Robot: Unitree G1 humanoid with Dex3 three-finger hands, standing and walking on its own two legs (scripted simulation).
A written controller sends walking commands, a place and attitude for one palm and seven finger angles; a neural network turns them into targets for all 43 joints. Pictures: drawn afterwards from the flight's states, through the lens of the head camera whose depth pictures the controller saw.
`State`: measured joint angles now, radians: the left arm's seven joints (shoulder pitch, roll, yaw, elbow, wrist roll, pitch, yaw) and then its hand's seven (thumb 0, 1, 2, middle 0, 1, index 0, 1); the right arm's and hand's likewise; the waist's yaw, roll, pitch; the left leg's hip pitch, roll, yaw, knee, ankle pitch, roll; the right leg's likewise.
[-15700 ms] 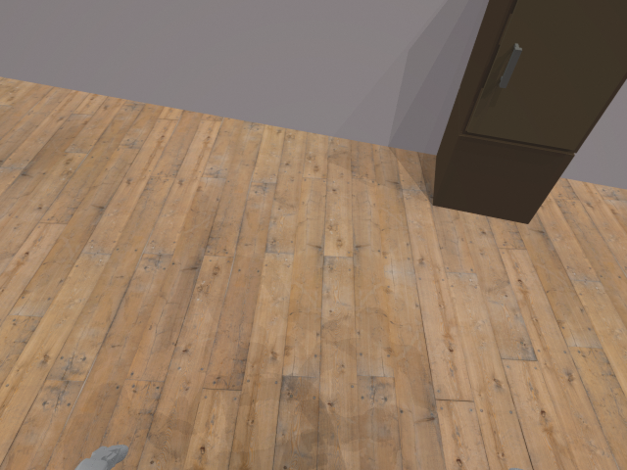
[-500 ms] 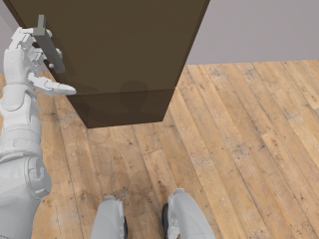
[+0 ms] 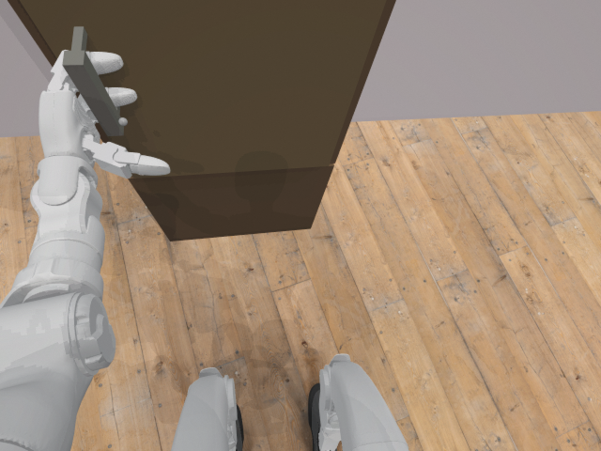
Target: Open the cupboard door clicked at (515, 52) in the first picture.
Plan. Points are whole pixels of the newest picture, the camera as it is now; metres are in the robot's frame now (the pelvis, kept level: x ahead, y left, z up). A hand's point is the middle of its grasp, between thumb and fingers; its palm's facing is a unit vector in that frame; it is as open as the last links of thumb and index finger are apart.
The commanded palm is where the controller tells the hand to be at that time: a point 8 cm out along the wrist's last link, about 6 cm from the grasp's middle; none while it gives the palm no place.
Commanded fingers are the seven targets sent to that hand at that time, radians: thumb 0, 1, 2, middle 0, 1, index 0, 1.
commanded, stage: slide the fingers in behind the handle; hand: left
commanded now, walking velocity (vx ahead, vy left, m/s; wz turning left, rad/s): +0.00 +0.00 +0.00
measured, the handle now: (98, 85) +0.56 +0.22 +0.05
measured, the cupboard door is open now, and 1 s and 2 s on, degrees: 0 0 23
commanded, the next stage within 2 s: close the thumb around the handle in 0.44 s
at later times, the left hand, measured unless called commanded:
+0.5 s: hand (123, 121) +0.52 +0.19 +0.04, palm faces +0.07 -1.00 -0.01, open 14.0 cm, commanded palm +0.49 +0.21 +0.04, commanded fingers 0.00 -0.50 0.30 -0.30 -1.20 -0.30 -1.20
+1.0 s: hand (123, 120) +0.52 +0.19 +0.04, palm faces +0.08 -1.00 -0.01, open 8.5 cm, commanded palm +0.50 +0.21 +0.04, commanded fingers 0.00 0.84 0.88 -0.40 -1.34 -0.40 -1.34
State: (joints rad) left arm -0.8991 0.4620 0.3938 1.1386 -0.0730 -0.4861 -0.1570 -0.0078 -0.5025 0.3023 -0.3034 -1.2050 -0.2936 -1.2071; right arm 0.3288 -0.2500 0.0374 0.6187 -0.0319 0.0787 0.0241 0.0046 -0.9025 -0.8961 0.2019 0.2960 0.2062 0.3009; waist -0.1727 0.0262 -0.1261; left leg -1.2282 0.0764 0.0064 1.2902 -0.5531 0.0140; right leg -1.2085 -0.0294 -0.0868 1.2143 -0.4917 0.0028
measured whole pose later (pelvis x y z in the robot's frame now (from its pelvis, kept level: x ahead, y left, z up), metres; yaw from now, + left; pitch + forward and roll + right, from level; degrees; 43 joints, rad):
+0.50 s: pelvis +0.00 +0.01 +0.00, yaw +0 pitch +28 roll -4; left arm -0.90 0.44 0.36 1.14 -0.08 -0.50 -0.14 -0.01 -0.50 0.30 -0.30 -1.20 -0.29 -1.21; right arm 0.33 -0.25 0.03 0.63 -0.04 0.09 0.03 0.00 -0.90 -0.90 0.20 0.30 0.21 0.30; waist -0.17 0.02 -0.13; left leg -1.22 0.07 0.00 1.28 -0.56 0.02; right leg -1.19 -0.03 -0.09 1.20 -0.49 0.01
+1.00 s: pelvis +0.00 +0.01 +0.00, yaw +0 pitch +28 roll -4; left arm -0.90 0.43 0.36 1.14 -0.08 -0.50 -0.12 0.00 0.31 0.65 -0.33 -1.27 -0.34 -1.29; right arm 0.33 -0.24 0.03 0.63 -0.04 0.10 0.03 0.00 -0.90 -0.90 0.20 0.30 0.21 0.30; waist -0.17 0.03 -0.13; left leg -1.22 0.07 0.01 1.28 -0.56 0.02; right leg -1.19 -0.03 -0.08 1.20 -0.49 0.01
